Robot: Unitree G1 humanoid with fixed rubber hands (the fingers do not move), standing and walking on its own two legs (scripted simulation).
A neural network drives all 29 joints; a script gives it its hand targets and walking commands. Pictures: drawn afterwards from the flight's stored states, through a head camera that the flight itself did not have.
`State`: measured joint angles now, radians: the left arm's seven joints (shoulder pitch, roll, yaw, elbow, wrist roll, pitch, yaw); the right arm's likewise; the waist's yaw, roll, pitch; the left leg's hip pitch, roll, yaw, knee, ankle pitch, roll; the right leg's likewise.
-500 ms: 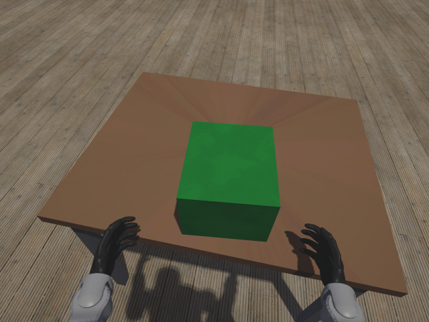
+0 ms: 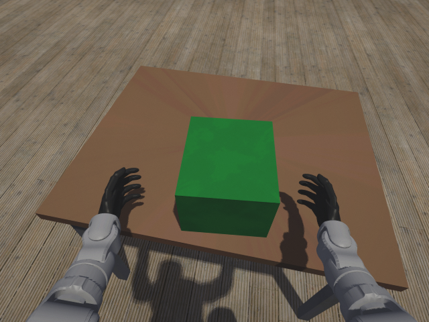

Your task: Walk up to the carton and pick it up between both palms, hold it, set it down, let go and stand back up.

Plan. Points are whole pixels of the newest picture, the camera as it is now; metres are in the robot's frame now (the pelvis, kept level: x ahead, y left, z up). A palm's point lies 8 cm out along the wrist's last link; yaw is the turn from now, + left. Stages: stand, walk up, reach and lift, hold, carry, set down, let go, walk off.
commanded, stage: reach and lift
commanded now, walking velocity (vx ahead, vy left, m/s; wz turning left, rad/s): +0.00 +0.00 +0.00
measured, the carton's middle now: (227, 175) +0.47 -0.02 -0.04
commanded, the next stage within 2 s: none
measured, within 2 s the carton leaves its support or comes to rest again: neither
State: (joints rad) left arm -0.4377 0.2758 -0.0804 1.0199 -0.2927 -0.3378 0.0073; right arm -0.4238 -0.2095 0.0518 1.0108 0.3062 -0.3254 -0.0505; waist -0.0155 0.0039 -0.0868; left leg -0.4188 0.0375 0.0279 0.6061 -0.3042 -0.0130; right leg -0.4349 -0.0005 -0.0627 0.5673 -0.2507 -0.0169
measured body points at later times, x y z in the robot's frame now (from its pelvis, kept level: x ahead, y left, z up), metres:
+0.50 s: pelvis -0.01 -0.01 -0.01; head +0.04 +0.00 +0.44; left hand +0.43 +0.20 +0.05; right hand +0.41 -0.22 +0.05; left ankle +0.00 +0.12 -0.73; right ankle +0.02 -0.11 -0.73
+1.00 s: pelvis -0.01 -0.01 -0.01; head +0.07 +0.00 +0.43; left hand +0.48 +0.20 +0.09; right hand +0.47 -0.22 +0.10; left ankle +0.00 +0.12 -0.73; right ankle +0.02 -0.11 -0.73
